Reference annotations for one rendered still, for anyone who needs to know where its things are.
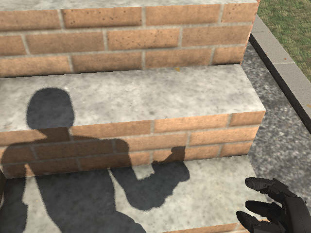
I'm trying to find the robot right hand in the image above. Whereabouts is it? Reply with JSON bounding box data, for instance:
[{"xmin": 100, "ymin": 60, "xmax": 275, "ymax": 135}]
[{"xmin": 236, "ymin": 177, "xmax": 311, "ymax": 233}]

